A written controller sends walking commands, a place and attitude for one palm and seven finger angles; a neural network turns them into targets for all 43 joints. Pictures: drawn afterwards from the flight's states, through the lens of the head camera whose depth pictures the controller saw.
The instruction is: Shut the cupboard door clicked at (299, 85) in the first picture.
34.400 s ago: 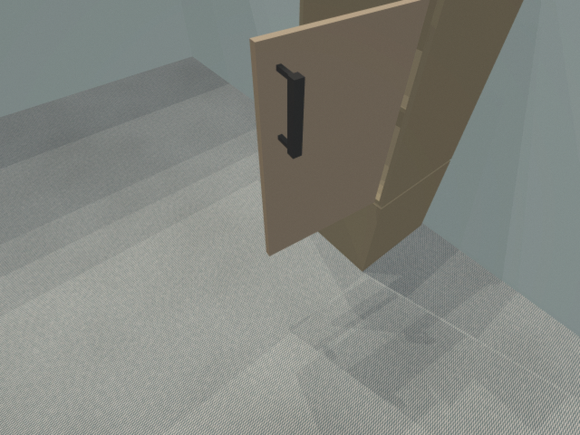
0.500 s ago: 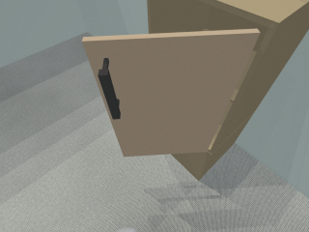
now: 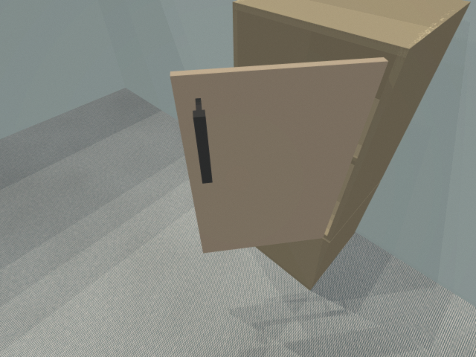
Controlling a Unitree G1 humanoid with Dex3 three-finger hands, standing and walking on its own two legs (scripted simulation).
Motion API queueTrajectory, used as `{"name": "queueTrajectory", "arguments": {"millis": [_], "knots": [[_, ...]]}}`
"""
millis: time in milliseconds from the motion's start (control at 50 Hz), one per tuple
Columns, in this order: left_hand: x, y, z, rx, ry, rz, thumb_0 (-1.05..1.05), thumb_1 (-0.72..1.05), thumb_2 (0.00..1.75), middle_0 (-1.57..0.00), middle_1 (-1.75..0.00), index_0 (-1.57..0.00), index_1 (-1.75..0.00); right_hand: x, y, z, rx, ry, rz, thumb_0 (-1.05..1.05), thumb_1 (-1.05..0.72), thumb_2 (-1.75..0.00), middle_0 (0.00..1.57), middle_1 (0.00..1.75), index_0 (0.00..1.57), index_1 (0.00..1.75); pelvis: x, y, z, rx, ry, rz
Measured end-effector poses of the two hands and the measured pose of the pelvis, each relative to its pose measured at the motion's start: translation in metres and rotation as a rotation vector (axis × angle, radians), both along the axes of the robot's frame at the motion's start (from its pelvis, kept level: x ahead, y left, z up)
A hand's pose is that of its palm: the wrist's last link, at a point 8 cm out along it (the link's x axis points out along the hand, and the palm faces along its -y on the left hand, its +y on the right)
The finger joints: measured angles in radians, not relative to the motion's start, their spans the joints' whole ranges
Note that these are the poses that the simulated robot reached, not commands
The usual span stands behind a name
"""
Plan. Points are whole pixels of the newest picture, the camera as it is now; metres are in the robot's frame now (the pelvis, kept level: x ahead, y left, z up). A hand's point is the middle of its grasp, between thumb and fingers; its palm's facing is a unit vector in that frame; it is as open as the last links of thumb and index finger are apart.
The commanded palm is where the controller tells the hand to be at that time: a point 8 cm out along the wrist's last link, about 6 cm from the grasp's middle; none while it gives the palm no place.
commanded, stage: come to a stop and stand still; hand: left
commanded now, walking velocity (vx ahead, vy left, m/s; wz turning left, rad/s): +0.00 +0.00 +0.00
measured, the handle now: (202, 142) +0.47 +0.10 +0.12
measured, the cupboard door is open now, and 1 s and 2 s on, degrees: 51 51 51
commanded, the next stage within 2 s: look again from close up in 0.40 s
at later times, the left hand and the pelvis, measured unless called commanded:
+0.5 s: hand out of the picture -0.05 +0.19 -0.17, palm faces +0.06 -0.98 -0.18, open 7.4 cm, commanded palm none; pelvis -0.01 +0.02 +0.00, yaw +2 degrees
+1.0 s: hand out of the picture +0.04 +0.19 -0.17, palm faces +0.03 -0.98 -0.21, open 7.4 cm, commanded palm none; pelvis +0.03 +0.00 +0.01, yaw +2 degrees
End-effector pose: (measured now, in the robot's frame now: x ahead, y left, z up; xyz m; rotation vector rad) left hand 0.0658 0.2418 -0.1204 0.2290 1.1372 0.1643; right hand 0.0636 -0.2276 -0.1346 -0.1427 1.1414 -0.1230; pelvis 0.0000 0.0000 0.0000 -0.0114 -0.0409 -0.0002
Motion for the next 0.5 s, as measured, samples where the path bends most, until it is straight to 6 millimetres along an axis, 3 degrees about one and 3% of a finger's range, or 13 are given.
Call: {"name": "queueTrajectory", "arguments": {"millis": [140,240,380,500], "knots": [[-0.042,0.010,-0.008,-0.022,0.093,0.025,0.00,0.91,0.90,-0.20,-0.30,-0.20,-0.29,-0.043,0.002,-0.001,-0.026,0.117,0.001,0.00,-0.92,-0.90,0.21,0.30,0.20,0.30,-0.012,0.012,0.002,-0.004,0.022,0.015],[-0.079,0.011,-0.015,-0.042,0.185,0.065,0.01,0.91,0.90,-0.20,-0.30,-0.20,-0.29,-0.062,0.001,0.001,-0.047,0.187,-0.003,0.00,-0.91,-0.90,0.21,0.30,0.20,0.30,-0.014,0.015,0.003,-0.007,0.027,0.027],[-0.116,0.003,-0.021,-0.077,0.281,0.102,0.01,0.91,0.90,-0.20,-0.30,-0.19,-0.29,-0.058,0.004,0.004,-0.060,0.201,0.007,0.00,-0.91,-0.90,0.20,0.30,0.20,0.30,-0.012,0.017,0.004,-0.005,0.027,0.037],[-0.121,-0.005,-0.023,-0.096,0.300,0.113,0.01,0.91,0.90,-0.20,-0.30,-0.20,-0.29,-0.038,0.009,0.005,-0.053,0.166,0.024,0.00,-0.90,-0.90,0.20,0.30,0.20,0.30,-0.008,0.017,0.004,0.000,0.025,0.042]]}}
